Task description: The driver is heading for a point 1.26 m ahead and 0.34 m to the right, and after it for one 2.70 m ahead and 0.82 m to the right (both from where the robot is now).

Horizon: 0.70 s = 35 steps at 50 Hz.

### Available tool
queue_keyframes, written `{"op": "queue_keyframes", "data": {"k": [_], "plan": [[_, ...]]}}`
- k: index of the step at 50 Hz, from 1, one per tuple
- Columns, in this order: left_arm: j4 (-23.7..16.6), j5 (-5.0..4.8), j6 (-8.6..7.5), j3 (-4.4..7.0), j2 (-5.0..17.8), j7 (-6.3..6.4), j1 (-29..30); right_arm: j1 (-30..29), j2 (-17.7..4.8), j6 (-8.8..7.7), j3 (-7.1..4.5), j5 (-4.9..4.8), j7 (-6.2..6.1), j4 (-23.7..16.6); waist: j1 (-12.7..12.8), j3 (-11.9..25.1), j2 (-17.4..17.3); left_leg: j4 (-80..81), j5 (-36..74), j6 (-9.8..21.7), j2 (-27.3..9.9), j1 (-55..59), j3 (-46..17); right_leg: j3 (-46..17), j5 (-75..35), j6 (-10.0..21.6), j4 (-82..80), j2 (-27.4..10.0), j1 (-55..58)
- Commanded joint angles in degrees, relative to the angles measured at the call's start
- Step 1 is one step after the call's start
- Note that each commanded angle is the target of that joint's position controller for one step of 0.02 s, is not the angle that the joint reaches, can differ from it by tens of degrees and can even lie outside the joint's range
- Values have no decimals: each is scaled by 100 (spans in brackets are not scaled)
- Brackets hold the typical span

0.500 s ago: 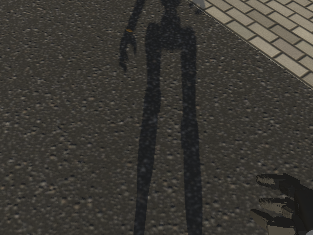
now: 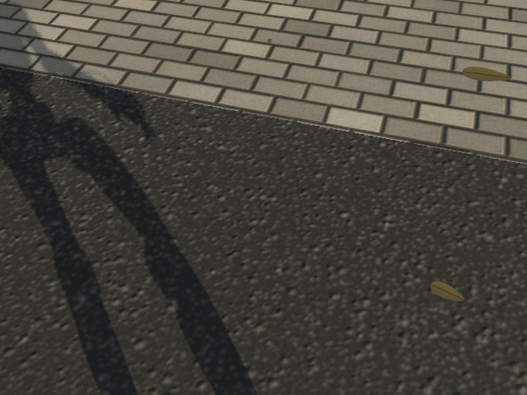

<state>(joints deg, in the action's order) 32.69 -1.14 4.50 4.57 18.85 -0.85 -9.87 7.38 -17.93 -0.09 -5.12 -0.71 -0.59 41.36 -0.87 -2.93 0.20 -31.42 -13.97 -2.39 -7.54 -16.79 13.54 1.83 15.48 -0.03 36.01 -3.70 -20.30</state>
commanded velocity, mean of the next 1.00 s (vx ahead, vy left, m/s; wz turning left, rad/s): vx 0.43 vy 0.00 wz -0.67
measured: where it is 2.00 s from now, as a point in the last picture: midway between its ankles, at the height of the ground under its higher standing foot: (466, 233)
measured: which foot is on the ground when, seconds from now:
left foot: down 0.00-0.00, up 0.02-0.42, down 0.44-0.96, up 0.98-1.00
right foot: down 0.00-0.44, up 0.46-0.94, down 0.96-1.00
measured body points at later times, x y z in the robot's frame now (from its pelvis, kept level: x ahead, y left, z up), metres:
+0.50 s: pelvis +0.05 +0.01 +0.01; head +0.07 +0.00 +0.46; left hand +0.34 +0.18 -0.07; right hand +0.05 -0.32 -0.08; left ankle +0.11 +0.10 -0.73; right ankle +0.01 -0.11 -0.70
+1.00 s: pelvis +0.17 -0.21 -0.02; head +0.20 -0.23 +0.43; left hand +0.50 -0.17 -0.07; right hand -0.04 -0.38 -0.15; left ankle +0.12 +0.08 -0.68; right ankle +0.15 -0.36 -0.73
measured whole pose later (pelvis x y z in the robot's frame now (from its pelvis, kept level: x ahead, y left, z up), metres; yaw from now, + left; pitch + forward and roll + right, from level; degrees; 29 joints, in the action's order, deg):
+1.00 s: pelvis +0.17 -0.21 -0.02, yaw -36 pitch +4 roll +0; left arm 30.3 -1.3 -5.0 1.0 15.5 -2.4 -4.7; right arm 30.6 -15.2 -3.7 -1.4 -1.2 0.0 49.1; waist -4.6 -0.7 -0.4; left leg -46.3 -28.7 0.6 -7.5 -5.1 -4.1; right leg 0.7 14.3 -0.6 41.8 -3.0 -30.7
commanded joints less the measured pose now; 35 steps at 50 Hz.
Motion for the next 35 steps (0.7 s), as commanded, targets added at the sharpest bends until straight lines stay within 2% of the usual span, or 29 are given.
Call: {"op": "queue_keyframes", "data": {"k": [1, 2, 3, 4, 5, 6, 8, 10, 12, 18, 19, 20, 21, 22, 23, 24, 25, 26, 27, 28, 30, 32, 35], "plan": [[-310, 51, -47, 540, 1814, 183, -911, 126, -215, -37, -52, 270, 69, -541, 63, 661, 2327, -2813, -2474, -346, 389, -2458, -160, -2995, -3798, 1502, -1187, -1578, 2334], [-469, 286, -229, 494, 1642, 111, -840, -602, -461, -52, -107, 290, -16, -727, 608, 1197, 1604, -3682, -2441, -289, 673, -2753, -1451, -3457, -3083, 2076, -1536, -1790, 1928], [-399, 304, -354, 435, 1480, 78, -695, -833, -584, -40, -147, 136, -80, -773, 513, 988, 1068, -3829, -1882, -105, 626, -2795, -1711, -2989, -2321, 1817, -1690, -1476, 1727], [-384, 160, -397, 400, 1312, 119, -371, -689, -566, -36, -161, 109, -148, -694, 275, 810, 768, -3636, -1313, -5, 561, -2832, -1823, -2680, -1808, 1480, -1678, -1177, 1561], [-440, 37, -369, 318, 1079, 166, -100, -527, -627, -23, -184, 162, -204, -586, 140, 779, 636, -3477, -975, -6, 515, -2759, -1883, -2489, -1724, 1286, -1608, -1040, 1436], [-514, 24, -335, 267, 998, 220, 127, -405, -627, -27, -193, 210, -207, -536, 15, 827, 707, -3431, -703, -46, 597, -2445, -1871, -2322, -1942, 1217, -1547, -875, 1149], [-553, 76, -292, 226, 904, 290, 170, -258, -523, -67, -168, 176, -155, -447, -43, 1027, 698, -3197, -369, -123, 808, -2117, -1876, -2235, -2105, 1168, -1458, -651, 1055], [-519, 45, -283, 248, 944, 330, 54, -355, -387, -85, -107, 123, -130, -438, 31, 1049, 635, -2519, -255, -187, 973, -2043, -1950, -2393, -2009, 1147, -1384, -537, 1154], [-515, 17, -259, 283, 1016, 357, 40, -474, -327, -93, -70, 101, -100, -455, 75, 1029, 713, -1923, -230, -225, 1093, -1897, -2058, -2650, -1699, 1133, -1332, -468, 1157], [-560, 0, -183, 337, 1066, 309, 115, -504, -449, -170, -97, 42, 17, -438, 161, 936, 1063, -723, -411, -130, 1281, -1088, -2256, -3484, -1448, 1080, -1224, -291, 931], [-564, -34, -177, 332, 1042, 303, 121, -350, -511, -201, -116, 14, 43, -410, 128, 1103, 1028, -422, -374, -65, 1255, -732, -2241, -3598, -499, 1060, -1325, -208, 817], [-576, -57, -179, 310, 999, 289, 171, -227, -549, -232, -145, -49, 70, -377, 64, 1071, 1013, -59, -324, 10, 1205, -189, -2188, -3689, 773, 1031, -1451, -75, 425], [-590, -70, -186, 275, 956, 269, 307, 70, -545, -265, -186, -124, 85, -294, -171, 958, 971, 460, -86, 108, 1133, 641, -2085, -3685, 1860, 947, -1421, 102, -259], [-570, -73, -211, 200, 757, 249, 258, 505, -710, -274, -275, -163, 55, -195, -386, 914, 627, 872, -339, 308, 669, 1711, -2308, -3354, 2596, 687, -844, 409, -1232], [-548, -69, -233, 61, 268, 236, -20, 1060, -1078, -265, -345, -63, 1, -156, -415, 1246, -420, 1295, -1992, 765, -630, 2665, -3752, -2213, 2719, 356, 797, 1006, -2155], [-874, -121, -363, 43, 333, 213, 265, 891, -1349, -362, -370, 213, 70, -181, -247, 611, -1417, 2114, -3286, 1267, -1417, 2069, -5533, -1661, 1570, 272, 1918, 1005, -3162], [-836, -48, -432, 119, 754, 198, 343, 355, -1094, -438, -316, 226, 37, -373, -94, 252, -1298, 2172, -3400, 1292, -1445, 1654, -5305, -1399, 980, 164, 2498, 452, -3325], [-696, 3, -440, 191, 938, 183, 225, 113, -812, -441, -229, 121, -39, -466, -65, 158, -1141, 2188, -3031, 1114, -1157, 1508, -4610, -1175, 552, 36, 2842, 311, -3294], [-570, 47, -431, 203, 910, 180, 42, 122, -685, -417, -173, 32, -95, -513, -50, 276, -929, 2114, -2651, 910, -902, 1533, -4048, -971, 311, -71, 3264, 234, -3193], [-576, 61, -440, 166, 781, 141, 16, 244, -660, -410, -133, 5, -127, -479, -97, 174, -836, 2131, -2364, 821, -757, 1407, -3580, -798, 69, -136, 3644, 167, -3257], [-626, 12, -463, 87, 563, 107, 35, 606, -682, -469, -90, 76, -123, -397, -182, 77, -713, 2176, -2071, 769, -642, 1243, -2942, -587, -273, -182, 4152, -18, -3386], [-647, -30, -503, -5, 348, 116, 44, 975, -661, -529, -49, 168, -63, -270, -241, -29, -633, 2249, -2030, 912, -618, 1090, -2730, -665, -586, -241, 4182, -65, -3440], [-586, -120, -571, -49, 241, 121, 84, 1309, -648, -581, -12, 225, -13, -111, -255, -231, -656, 2428, -1696, 1137, -745, 1189, -2485, -954, -942, -301, 3764, -18, -3602]]}}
